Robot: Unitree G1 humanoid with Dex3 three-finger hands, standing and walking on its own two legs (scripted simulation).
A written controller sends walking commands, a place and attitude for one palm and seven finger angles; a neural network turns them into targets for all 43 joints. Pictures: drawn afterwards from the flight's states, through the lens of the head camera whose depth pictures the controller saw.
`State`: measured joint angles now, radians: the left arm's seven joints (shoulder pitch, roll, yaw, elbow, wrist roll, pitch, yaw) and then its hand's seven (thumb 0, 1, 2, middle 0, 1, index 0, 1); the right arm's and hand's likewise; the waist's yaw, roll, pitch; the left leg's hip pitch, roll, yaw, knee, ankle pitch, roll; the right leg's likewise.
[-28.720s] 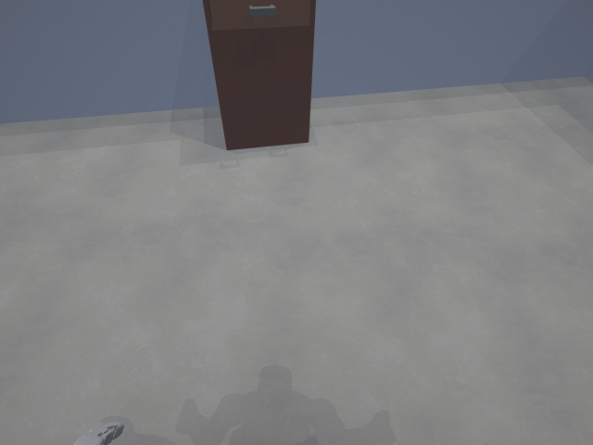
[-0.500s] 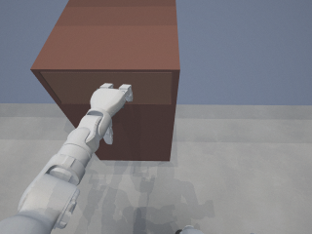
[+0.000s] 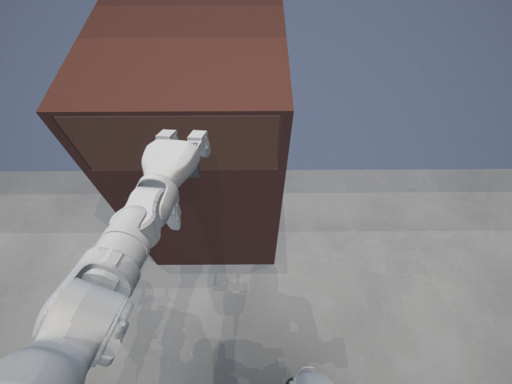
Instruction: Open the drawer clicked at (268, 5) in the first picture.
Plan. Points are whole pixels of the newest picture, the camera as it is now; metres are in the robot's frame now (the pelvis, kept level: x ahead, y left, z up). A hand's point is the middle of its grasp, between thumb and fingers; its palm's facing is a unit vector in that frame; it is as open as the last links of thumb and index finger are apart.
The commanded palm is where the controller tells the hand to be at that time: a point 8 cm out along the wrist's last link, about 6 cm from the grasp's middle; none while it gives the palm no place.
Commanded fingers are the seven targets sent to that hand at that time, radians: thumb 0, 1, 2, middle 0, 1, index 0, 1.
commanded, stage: lower the fingers behind the handle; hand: left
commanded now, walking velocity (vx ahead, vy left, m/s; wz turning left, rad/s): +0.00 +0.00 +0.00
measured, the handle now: (173, 158) +0.53 +0.16 -0.02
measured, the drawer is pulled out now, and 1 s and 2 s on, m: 0.00 0.00 0.00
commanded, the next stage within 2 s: lift the fingers back up to retry in 1.04 s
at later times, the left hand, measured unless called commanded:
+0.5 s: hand (181, 179) +0.47 +0.13 -0.01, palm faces -0.09 +0.00 -1.00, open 14.0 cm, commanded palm +0.44 +0.14 +0.02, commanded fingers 0.00 -0.50 0.30 -0.30 -1.20 -0.30 -1.20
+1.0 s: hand (183, 179) +0.47 +0.13 -0.01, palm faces -0.04 +0.04 -1.00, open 13.9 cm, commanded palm +0.44 +0.14 +0.01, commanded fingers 0.00 -0.50 0.30 -0.30 -1.20 -0.30 -1.20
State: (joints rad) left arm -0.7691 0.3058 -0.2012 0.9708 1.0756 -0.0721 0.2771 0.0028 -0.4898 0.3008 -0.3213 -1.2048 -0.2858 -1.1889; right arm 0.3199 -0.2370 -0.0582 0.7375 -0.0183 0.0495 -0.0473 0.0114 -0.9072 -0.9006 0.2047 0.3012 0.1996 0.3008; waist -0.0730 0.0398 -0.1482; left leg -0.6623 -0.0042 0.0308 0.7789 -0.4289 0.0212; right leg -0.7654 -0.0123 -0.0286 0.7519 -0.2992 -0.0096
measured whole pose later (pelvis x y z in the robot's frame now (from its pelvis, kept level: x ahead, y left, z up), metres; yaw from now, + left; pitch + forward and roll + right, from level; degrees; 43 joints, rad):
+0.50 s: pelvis -0.01 -0.01 -0.01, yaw -1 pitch +21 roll +1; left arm -0.84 0.31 -0.13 1.12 1.08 0.09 0.39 0.01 -0.49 0.30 -0.32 -1.20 -0.28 -1.21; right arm 0.30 -0.23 -0.03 0.71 -0.01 0.07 -0.02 0.01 -0.91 -0.90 0.20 0.30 0.20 0.30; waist -0.11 0.05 -0.16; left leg -0.75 0.01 0.06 0.84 -0.45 0.01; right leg -0.88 0.00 0.00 0.83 -0.31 -0.02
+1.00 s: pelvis -0.03 -0.01 -0.02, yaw -1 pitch +22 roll +1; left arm -0.92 0.30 -0.15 1.16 1.09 0.16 0.44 0.00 -0.49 0.30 -0.32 -1.20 -0.26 -1.31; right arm 0.26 -0.24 -0.02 0.71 -0.01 0.06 -0.01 0.01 -0.91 -0.90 0.20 0.30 0.20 0.30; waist -0.13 0.05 -0.15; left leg -0.85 0.00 0.05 0.91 -0.45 0.02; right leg -0.96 -0.01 -0.01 0.89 -0.31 -0.02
